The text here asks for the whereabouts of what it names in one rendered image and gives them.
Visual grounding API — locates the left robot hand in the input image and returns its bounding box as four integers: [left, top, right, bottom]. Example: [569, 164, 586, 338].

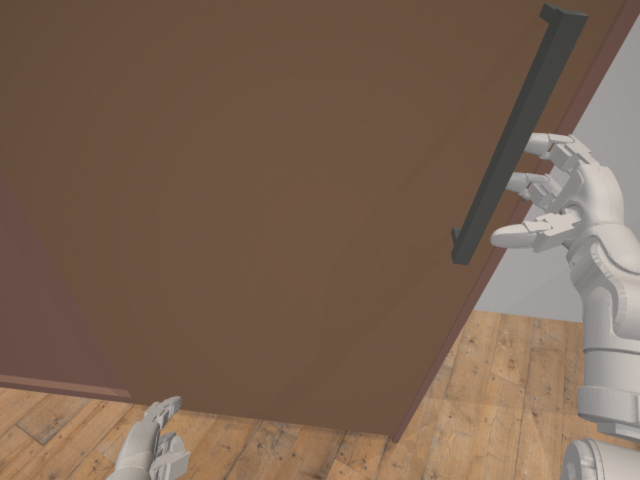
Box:
[114, 396, 190, 480]

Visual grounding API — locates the right robot hand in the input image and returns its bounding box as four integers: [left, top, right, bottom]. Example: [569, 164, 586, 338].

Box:
[490, 133, 625, 253]

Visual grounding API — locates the handle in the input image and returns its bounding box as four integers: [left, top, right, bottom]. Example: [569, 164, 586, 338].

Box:
[451, 3, 589, 265]

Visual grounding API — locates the right robot upper arm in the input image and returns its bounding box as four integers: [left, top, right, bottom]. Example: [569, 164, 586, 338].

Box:
[560, 438, 640, 480]

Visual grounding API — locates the wardrobe door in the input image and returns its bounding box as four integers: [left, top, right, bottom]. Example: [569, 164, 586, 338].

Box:
[0, 169, 127, 390]
[0, 0, 624, 436]

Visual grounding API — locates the right robot forearm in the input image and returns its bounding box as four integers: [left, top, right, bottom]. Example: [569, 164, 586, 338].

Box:
[566, 224, 640, 443]

